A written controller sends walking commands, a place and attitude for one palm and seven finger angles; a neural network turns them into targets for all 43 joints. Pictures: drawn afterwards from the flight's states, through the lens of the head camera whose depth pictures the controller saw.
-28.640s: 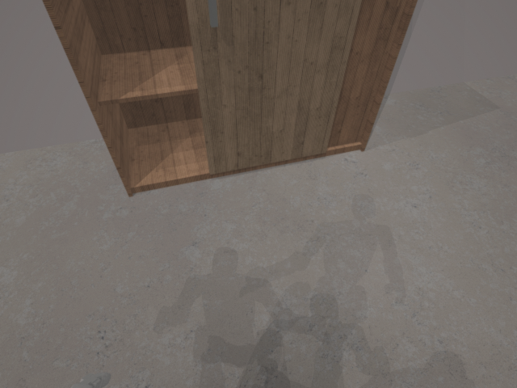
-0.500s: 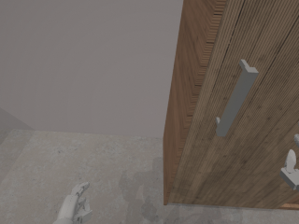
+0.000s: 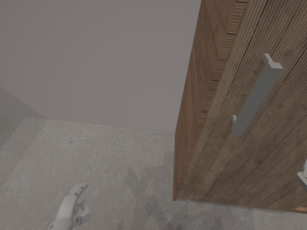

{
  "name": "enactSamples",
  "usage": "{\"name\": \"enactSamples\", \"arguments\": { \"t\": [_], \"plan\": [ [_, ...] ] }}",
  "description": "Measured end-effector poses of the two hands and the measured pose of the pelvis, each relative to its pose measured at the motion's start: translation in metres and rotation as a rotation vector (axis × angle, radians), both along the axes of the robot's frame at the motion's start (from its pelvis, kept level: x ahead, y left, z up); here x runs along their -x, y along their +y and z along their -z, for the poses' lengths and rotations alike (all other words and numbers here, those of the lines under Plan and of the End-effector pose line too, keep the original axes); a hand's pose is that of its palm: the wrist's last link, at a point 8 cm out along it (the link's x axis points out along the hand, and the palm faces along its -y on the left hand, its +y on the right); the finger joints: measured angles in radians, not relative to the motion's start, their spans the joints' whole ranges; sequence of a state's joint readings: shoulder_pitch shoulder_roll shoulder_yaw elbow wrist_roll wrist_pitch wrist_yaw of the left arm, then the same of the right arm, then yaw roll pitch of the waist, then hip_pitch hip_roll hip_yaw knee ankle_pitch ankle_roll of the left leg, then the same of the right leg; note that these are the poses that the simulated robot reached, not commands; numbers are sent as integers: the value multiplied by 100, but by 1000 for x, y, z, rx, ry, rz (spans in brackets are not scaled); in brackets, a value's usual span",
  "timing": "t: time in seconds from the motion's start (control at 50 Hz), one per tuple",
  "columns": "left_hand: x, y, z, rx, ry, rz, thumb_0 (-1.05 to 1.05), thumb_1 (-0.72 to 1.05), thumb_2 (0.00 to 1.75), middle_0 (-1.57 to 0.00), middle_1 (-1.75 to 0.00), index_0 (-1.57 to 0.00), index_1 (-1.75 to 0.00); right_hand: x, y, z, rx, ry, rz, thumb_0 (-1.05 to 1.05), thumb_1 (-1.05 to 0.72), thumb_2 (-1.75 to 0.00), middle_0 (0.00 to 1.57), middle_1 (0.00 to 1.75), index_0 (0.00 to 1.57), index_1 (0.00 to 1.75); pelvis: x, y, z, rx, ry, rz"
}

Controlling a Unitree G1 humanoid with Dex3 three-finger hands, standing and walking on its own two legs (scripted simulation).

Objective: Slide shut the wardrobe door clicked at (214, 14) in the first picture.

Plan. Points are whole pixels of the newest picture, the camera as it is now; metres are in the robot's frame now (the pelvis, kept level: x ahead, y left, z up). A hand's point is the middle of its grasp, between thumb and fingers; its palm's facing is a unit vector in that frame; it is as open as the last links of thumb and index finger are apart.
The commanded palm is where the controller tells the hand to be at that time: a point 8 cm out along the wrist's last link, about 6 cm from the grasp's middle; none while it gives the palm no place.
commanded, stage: step back with the hand held close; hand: right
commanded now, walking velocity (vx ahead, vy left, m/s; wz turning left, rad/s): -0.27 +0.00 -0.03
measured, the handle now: (249, 98) +0.41 -0.24 +0.16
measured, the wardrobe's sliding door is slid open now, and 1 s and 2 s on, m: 0.00 0.00 0.00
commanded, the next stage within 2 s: stop stepping back and stand still in 1.14 s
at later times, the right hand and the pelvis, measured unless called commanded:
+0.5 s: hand out of the picture +0.12 -0.30 +0.15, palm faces +0.48 +0.77 -0.42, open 7.4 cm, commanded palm +0.06 -0.34 +0.17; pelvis -0.07 -0.03 -0.02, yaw -2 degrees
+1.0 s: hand out of the picture +0.07 -0.32 +0.16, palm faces +0.41 +0.82 -0.39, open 7.4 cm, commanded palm +0.00 -0.35 +0.17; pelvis -0.14 -0.05 -0.01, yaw -1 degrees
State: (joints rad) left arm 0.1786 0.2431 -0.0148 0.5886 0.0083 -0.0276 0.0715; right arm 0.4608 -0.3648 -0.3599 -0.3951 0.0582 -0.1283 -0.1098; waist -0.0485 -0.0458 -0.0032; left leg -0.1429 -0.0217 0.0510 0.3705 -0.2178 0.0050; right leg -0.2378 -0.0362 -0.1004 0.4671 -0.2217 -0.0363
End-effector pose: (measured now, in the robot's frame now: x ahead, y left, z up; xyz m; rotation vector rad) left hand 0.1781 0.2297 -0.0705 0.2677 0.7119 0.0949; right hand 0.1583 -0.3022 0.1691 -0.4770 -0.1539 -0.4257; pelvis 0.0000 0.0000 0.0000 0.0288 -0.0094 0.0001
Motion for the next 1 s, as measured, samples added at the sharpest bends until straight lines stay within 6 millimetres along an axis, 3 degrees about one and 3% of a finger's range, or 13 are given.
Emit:
{"name": "enactSamples", "arguments": {
  "t": [0.18, 0.36, 0.52, 0.7, 0.78, 0.9, 1.0],
  "plan": [
    [31, -5, -3, -25, 11, -79, 1, 91, 90, -20, -30, -21, -30, 9, -10, -4, 72, 10, -92, 1, -89, -90, 22, 30, 21, 31, 20, -18, 4, 6, 13, -17],
    [65, -25, 5, -17, -4, -52, 1, 91, 90, -20, -30, -21, -30, 50, -31, -3, 104, -57, -40, 1, -89, -90, 22, 30, 21, 31, 51, -29, 13, -3, 3, -1],
    [92, -38, 13, -30, 21, 0, 1, 91, 90, -20, -30, -21, -30, 87, -37, 1, 76, -123, 1, 1, -89, -90, 21, 30, 21, 31, 74, -34, 17, -18, 0, 42],
    [104, -49, 9, -43, -6, 35, 1, 91, 90, -20, -30, -21, -31, 119, -56, -10, 152, -172, 22, 1, -89, -90, 22, 30, 21, 31, 93, -40, 17, -45, -4, 86],
    [103, -53, 9, -30, -19, 64, 1, 91, 90, -20, -30, -21, -31, 133, -59, -5, 133, -159, 48, 1, -89, -90, 21, 30, 21, 31, 103, -37, 19, -31, 37, 66],
    [115, -56, 2, -36, -18, 46, 1, 91, 90, -20, -30, -21, -31, 135, -44, 2, 45, -178, -41, 1, -89, -90, 21, 30, 21, 31, 122, -42, 14, -42, 24, 30],
    [133, -57, -12, -73, -47, -4, 1, 91, 90, -20, -30, -21, -31, 132, -53, -1, 75, -189, -121, 1, -88, -90, 22, 30, 21, 31, 139, -51, 13, -46, 20, 20]
  ]
}}
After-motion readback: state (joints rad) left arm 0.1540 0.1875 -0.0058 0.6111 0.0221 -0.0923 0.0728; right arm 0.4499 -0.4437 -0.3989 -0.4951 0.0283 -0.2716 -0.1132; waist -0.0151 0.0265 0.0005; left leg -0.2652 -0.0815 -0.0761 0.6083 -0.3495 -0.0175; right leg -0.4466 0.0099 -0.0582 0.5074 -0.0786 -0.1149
